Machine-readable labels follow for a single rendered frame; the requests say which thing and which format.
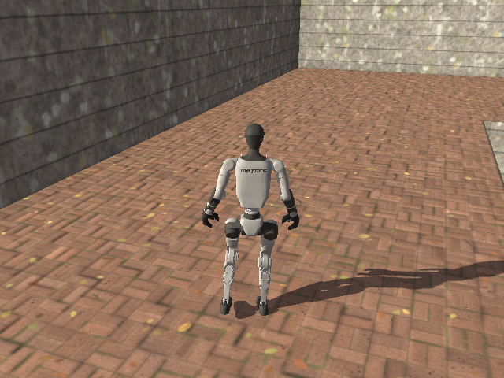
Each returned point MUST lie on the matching robot right forearm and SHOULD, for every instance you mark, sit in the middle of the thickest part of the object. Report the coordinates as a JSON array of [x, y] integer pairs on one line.
[[290, 206]]

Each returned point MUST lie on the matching robot torso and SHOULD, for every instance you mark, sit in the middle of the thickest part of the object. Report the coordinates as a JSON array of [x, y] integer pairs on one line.
[[252, 189]]

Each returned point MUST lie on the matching robot left forearm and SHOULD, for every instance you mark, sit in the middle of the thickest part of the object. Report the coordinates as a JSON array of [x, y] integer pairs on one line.
[[211, 204]]

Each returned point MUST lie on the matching humanoid robot head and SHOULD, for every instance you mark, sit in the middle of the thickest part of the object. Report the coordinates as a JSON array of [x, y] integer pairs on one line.
[[254, 135]]

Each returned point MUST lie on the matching robot right hand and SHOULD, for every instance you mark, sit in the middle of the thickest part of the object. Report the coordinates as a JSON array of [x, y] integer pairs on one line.
[[288, 218]]

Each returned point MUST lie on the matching robot left upper arm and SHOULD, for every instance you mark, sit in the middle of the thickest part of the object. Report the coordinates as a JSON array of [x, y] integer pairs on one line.
[[223, 178]]

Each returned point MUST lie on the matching robot right upper arm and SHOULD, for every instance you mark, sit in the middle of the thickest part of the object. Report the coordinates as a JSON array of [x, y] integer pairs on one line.
[[282, 180]]

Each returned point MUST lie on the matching robot left hand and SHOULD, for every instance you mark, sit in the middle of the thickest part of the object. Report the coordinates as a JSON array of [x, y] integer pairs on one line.
[[206, 216]]

